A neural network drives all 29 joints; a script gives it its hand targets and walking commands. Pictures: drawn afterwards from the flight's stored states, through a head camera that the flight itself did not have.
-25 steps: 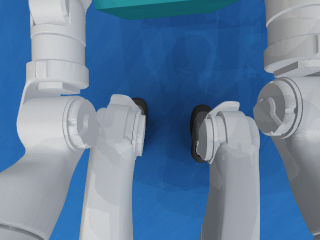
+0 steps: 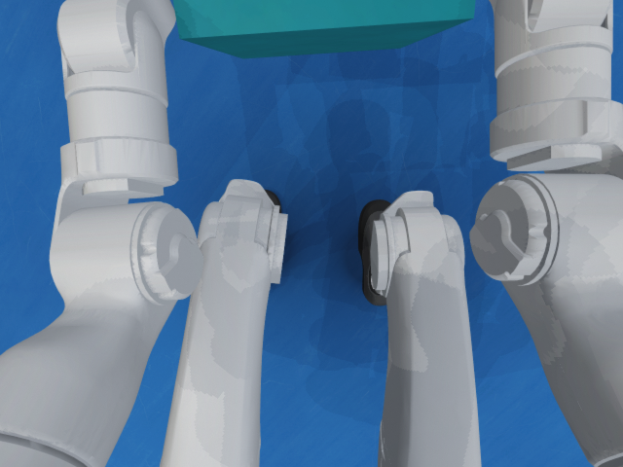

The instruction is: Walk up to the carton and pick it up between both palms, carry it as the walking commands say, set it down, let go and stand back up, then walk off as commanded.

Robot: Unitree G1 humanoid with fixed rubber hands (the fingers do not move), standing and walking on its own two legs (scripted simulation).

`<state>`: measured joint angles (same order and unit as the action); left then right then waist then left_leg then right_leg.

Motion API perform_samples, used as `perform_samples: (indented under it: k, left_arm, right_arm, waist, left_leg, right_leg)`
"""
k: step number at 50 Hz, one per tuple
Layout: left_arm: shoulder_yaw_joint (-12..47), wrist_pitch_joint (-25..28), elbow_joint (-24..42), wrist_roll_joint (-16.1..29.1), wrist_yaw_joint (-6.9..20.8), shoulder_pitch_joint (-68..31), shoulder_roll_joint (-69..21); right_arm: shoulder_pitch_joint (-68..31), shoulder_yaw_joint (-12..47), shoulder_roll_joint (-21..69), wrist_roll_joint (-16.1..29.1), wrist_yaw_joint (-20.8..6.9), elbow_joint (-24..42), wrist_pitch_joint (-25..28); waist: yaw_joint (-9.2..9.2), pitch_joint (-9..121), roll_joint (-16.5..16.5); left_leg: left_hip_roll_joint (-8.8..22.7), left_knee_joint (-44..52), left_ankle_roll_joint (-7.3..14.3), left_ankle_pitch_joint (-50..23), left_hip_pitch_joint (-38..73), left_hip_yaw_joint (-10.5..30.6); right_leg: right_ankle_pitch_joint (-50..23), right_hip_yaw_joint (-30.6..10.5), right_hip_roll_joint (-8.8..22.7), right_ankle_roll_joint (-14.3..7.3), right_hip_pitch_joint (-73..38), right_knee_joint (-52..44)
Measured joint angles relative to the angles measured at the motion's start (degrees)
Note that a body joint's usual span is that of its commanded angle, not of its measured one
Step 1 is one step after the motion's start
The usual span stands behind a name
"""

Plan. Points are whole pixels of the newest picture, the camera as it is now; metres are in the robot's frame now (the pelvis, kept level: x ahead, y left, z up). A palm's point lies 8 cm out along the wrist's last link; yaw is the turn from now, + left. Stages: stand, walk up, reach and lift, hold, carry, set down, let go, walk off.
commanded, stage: reach and lift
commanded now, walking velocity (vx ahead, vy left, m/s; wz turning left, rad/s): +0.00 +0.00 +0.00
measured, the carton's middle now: out of the picture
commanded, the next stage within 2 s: none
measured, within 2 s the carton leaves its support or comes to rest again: neither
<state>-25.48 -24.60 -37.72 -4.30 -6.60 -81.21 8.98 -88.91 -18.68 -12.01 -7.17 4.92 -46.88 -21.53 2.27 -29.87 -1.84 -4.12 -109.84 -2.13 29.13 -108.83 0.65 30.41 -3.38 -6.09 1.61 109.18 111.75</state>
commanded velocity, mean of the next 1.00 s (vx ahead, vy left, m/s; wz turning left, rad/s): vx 0.00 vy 0.00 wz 0.00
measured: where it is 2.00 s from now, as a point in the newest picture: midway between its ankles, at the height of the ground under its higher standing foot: (317, 265)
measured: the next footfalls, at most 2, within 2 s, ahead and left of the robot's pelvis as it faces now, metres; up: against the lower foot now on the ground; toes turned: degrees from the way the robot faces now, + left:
none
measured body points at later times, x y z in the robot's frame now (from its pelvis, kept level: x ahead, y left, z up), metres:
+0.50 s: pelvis +0.01 +0.00 +0.06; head +0.36 +0.01 +0.32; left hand +0.55 +0.18 -0.08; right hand +0.58 -0.12 -0.07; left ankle +0.14 +0.12 -0.42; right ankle +0.13 -0.11 -0.42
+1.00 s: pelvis -0.01 +0.00 +0.10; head +0.33 +0.01 +0.39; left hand +0.53 +0.19 -0.01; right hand +0.57 -0.12 +0.01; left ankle +0.14 +0.12 -0.42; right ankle +0.13 -0.11 -0.42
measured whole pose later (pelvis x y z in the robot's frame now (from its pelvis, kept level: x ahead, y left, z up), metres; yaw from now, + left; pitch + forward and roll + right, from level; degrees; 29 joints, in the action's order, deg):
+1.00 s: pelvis -0.01 +0.00 +0.10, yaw +0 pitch +22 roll +1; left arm -26.1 -27.8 -31.7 -5.1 -5.7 -74.2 6.7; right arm -81.4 -20.8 -7.5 -10.2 4.1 -40.8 -23.9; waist 2.5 -29.9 -1.5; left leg -4.3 -90.7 -2.3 24.6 -88.0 2.4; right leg 25.9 -3.6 -5.3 0.9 88.2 92.4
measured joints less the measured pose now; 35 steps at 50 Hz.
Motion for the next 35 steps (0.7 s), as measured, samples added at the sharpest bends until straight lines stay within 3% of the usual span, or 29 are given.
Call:
perform_samples:
  k: [9, 14, 21, 28, 35]
  left_arm:
    - [0.15, -2.12, 4.08, 0.89, -0.17, 0.78, 0.58]
    - [-0.3, -2.46, 4.79, -0.49, -0.51, 0.18, -0.44]
    - [0.06, -2.35, 6.35, -0.01, -0.36, 4.11, -1.78]
    - [2.47, -0.72, 7.5, 1.73, -0.21, 8.67, -1.75]
    - [1.71, -1.8, 6.15, 0.24, -0.41, 7.48, -1.55]
  right_arm:
    - [-3.41, 1.37, -0.1, -0.15, 0.11, 0.19, -2.33]
    - [-4.06, -1.42, -0.05, -0.95, -1.08, -0.16, -1.92]
    - [3.37, -2.07, 2.3, -1.73, -1.49, 4.44, -1.11]
    - [8.75, 1.37, 2.87, 1.05, 0.16, 9.58, -2.44]
    - [4.99, -0.23, 2.58, 0.64, -0.14, 4.48, -2.52]
  waist:
    - [-0.36, -0.17, -1.91]
    - [-0.35, -0.07, -0.33]
    - [-0.32, 0.34, 1.61]
    - [-0.86, -0.15, -0.59]
    - [-0.31, -0.04, -2.14]
  left_leg:
    - [-0.19, 2.87, -0.63, -1.4, 1.15, 1.21]
    - [-0.65, 4.2, -0.44, -1.08, 3.35, 1.76]
    - [-0.44, 7.83, 0.44, -0.57, 8.63, 0.73]
    - [-0.14, 10.91, 0.19, -1.58, 11.92, 0.5]
    - [0.42, 12.53, -0.51, -3.05, 14.0, 1.44]
  right_leg:
    - [-1.42, 0.92, 0.29, -0.5, -1.39, -3.22]
    - [-0.8, 1.35, 0.86, -0.54, -4.17, -4.95]
    - [-0.23, 0.02, 0.89, -0.05, -9.26, -8.25]
    - [-1.49, -0.68, 0.43, -0.12, -11.99, -10.92]
    - [-3.55, 0.07, -0.15, -0.75, -13.9, -12.94]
